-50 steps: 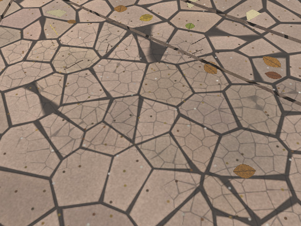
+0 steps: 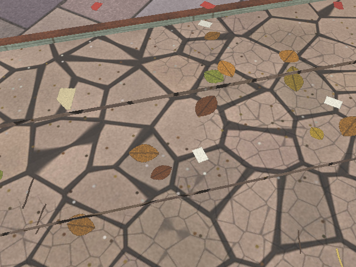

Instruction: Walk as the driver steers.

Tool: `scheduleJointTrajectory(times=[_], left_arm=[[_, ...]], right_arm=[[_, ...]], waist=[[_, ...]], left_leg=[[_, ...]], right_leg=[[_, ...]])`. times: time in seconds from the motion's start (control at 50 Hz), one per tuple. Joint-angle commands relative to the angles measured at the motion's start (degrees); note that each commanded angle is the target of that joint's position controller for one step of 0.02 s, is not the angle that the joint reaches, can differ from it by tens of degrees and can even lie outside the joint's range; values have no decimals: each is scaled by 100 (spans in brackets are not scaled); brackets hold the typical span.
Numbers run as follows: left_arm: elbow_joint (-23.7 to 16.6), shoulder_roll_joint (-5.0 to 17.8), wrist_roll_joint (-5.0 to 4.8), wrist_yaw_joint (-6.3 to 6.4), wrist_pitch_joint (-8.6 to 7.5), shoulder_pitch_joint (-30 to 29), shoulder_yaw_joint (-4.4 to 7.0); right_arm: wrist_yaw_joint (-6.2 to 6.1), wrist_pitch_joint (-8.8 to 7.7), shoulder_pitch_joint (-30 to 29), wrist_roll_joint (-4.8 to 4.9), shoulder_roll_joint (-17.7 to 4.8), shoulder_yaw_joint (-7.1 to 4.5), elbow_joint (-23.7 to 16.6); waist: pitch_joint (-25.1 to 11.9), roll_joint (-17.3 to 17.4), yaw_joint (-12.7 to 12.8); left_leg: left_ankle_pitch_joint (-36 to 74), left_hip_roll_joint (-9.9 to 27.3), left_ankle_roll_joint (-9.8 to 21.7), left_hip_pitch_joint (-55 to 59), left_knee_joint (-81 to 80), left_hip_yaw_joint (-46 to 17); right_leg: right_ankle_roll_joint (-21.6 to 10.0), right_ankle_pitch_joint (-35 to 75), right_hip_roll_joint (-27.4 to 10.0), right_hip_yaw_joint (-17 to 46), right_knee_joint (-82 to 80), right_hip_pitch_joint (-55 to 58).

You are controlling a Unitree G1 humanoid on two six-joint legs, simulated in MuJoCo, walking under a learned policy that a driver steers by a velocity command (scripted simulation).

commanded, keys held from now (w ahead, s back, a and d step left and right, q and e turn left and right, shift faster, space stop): shift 0.20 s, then q+shift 0.80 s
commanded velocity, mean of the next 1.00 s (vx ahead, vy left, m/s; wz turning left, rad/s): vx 0.05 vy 0.00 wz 0.50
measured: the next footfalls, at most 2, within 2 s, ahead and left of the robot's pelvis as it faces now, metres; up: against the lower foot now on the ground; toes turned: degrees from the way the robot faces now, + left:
left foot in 0.26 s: +0.16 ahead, +0.20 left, +0.00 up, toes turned -2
left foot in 0.80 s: +0.11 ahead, +0.23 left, +0.00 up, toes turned +29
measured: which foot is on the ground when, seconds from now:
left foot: up 0.00-0.24, down 0.26-0.46, up 0.48-0.78, down 0.80-1.00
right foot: down 0.00-0.80, up 0.82-1.00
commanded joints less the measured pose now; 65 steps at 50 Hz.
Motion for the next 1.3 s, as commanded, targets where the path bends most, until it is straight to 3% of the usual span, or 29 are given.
scheduleJointTrajectory(times=[0.02, 0.18, 0.22, 0.24, 0.26, 0.28, 0.3, 0.34, 0.4, 0.44, 0.48, 0.5, 0.54, 0.66, 0.76, 0.8, 0.82, 0.84, 0.86, 0.88, 0.9, 0.92, 0.96, 1.04, 1.16, 1.22, 1.24, 1.26, 1.3], left_arm=[[-227, 765, 37, 89, -144, -45, 231], [166, 594, 67, 190, 130, -53, 157], [284, 364, 56, 170, 141, -116, 56], [372, 251, 49, 166, 120, 13, 16], [433, 281, 81, 196, 96, 276, 32], [491, 480, 116, 244, 92, 770, 120], [464, 512, 106, 321, 117, 630, 145], [287, 595, 23, 431, 238, 58, 221], [247, 441, -33, 432, 303, 221, 258], [307, 633, -16, 434, 295, 471, 344], [288, 904, 102, 463, 346, 351, 449], [155, 701, 133, 485, 307, 249, 367], [-28, 587, 37, 531, 236, -256, 328], [86, 910, 3, 588, 328, -85, 450], [145, 1105, -234, 368, 270, -174, 567], [295, 863, -285, 265, 206, -8, 535], [123, 698, -89, 244, 169, -102, 491], [-314, 418, 113, 270, 119, -332, 366], [-228, 736, 74, 296, 142, -717, 440], [-279, 738, -58, 332, 136, -839, 437], [-152, 720, -44, 409, 135, -687, 450], [-114, 825, 12, 478, 153, -587, 487], [-31, 747, 32, 462, 158, -424, 479], [18, 478, -51, 419, 133, -529, 355], [25, 689, -124, 286, 45, -513, 410], [294, 855, -190, 236, -19, 380, 502], [338, 1077, -62, 251, -17, 834, 511], [385, 1480, 184, 162, -107, 856, 568], [200, 947, -92, 224, -174, 286, 401]], right_arm=[[-99, 142, 1039, -72, -433, -148, -13], [-68, 241, 120, -38, -326, -99, -72], [-14, 194, 278, -77, -234, -84, 19], [24, 173, 377, -141, -243, -83, 72], [36, 158, 238, -190, -592, -145, -37], [17, 188, -114, -178, -1117, -257, -227], [32, 234, -170, -112, -1121, -333, -221], [55, 265, 26, -46, -994, -368, -219], [24, 221, -19, 16, -898, -418, -345], [11, 273, -173, 100, -628, -392, -521], [60, 314, 59, 93, -367, -338, -637], [83, 325, 133, 27, -606, -447, -604], [84, 449, 276, 74, -593, -507, -502], [274, 517, -257, 128, -134, -324, -876], [403, 677, -39, 121, -412, -492, -977], [273, 696, 683, 68, -697, -685, -785], [143, 658, 1182, 41, -1457, -912, -794], [173, 536, 989, -216, -1963, -943, -980], [255, 384, 896, -187, -1514, -852, -1003], [236, 292, 698, -111, -1370, -783, -949], [175, 284, 357, 24, -1183, -743, -959], [110, 332, 16, 102, -1017, -681, -1035], [16, 391, -190, 23, -964, -651, -1144], [-74, 432, -52, 65, -1056, -707, -1126], [-38, 515, -132, 79, -1084, -726, -1230], [-15, 490, 15, 65, -580, -499, -1169], [5, 439, 192, -5, -73, -310, -1139], [8, 285, 207, 125, -92, -282, -1336], [52, 85, 113, -3, -762, -420, -1099]], waist=[[-1463, -88, -325], [-1275, -645, 44], [-1288, -636, -113], [-1279, -562, -163], [-1180, -297, 7], [-1029, 505, 463], [-974, 1057, 380], [-783, 1120, 123], [-1046, 1293, 194], [-1394, 683, 241], [-1341, -1299, 98], [-1407, -1047, 70], [-1163, -367, -152], [-1090, -751, 189], [-1166, -955, -3], [-1323, -451, -373], [-1344, 865, -527], [-1989, 1808, -292], [-2148, 764, -625], [-1729, 657, -434], [-1396, 338, -194], [-1232, 403, -30], [-1331, 546, 121], [-1456, 632, 21], [-1383, 1110, -72], [-1701, 570, 223], [-1699, -513, 243], [-1070, -1763, 86], [-275, -1016, -63]], left_leg=[[249, 216, -145, 473, -582, -12], [1412, 105, -174, 991, -3092, 64], [1637, 31, -20, 1480, -3994, 151], [2082, -21, 95, 1816, -4488, 231], [3086, 297, 270, 1834, -4565, -166], [3553, 680, 607, 1576, -4539, -701], [2752, 770, 925, 1166, -4817, -1061], [2354, 852, 1164, 911, -5096, -1742], [2995, 823, 1240, 1193, -4894, -2138], [2579, 333, 815, 529, -4331, -1674], [49, -573, 157, -783, -2521, -186], [-819, -298, 1, -1082, -1224, -146], [-410, 43, -125, -1218, -449, -148], [730, 116, -213, -612, -2108, 559], [1020, -135, 229, 596, -3574, 1037], [2142, -409, 672, 1989, -4633, 861], [4908, 627, 1230, 3260, -4862, -873], [5449, 1826, 2540, 3812, -4858, -3135], [4674, 1750, 2532, 3604, -5093, -2742], [3952, 1401, 2209, 3149, -5207, -2250], [3283, 1027, 1854, 2757, -5239, -1901], [3060, 855, 1666, 2326, -5273, -1695], [3185, 592, 1588, 1811, -5252, -1547], [2610, 358, 1451, 1739, -5098, -1811], [2190, 218, 1305, 1600, -4890, -2714], [-1087, -328, 976, 337, -4186, -2153], [-1458, -1031, 648, -555, -2585, -1042], [-954, -1114, 566, -1569, -1342, -829], [104, -487, 446, -1605, -957, -580]], right_leg=[[-1059, 3299, -1762, 1572, -1092, 542], [-670, 392, -1484, 1264, -1144, 545], [-467, -101, -1490, 1234, -849, 590], [-206, -343, -1344, 1090, -653, 559], [118, -663, -1091, 926, -337, 567], [373, -1398, -587, 530, 54, 472], [598, -1351, -307, 38, 354, 641], [596, -1232, -235, 31, 717, 608], [479, -1330, -280, 330, 511, 683], [288, -494, -838, 664, -145, 1792], [-609, 1505, -2577, 2157, -913, 2420], [-998, 2520, -3132, 2352, -919, 2479], [-810, 2424, -2807, 1523, -920, 2247], [-451, 2268, -2303, -105, -950, 2377], [-51, 2150, -2551, -636, -395, 2220], [520, 1761, -2160, -1081, 887, 1509], [1041, -669, -1571, -1309, 2588, -198], [1324, -3572, -730, -372, 3953, -1730], [1258, -3402, -839, 499, 4412, -1885], [1101, -2839, -861, 616, 4269, -1899], [1060, -2307, -951, 668, 3915, -1878], [1060, -1929, -959, 689, 3563, -1695], [1128, -1508, -720, 641, 3302, -1137], [1228, -1209, -386, 774, 1976, -735], [1098, -1216, -194, 952, 601, 64], [713, -1145, -893, 1053, -518, 2106], [221, -3180, -1924, 2599, -1194, 2627], [-632, -5124, -2641, 5003, -2242, 2136], [-611, -4366, -2448, 4316, -2210, 1506]])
